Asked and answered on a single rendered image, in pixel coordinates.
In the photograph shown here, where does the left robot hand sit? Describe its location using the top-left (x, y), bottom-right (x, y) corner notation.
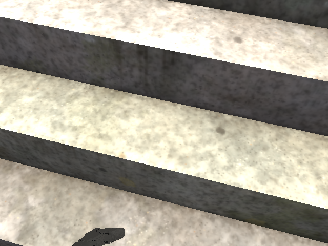
top-left (73, 228), bottom-right (125, 246)

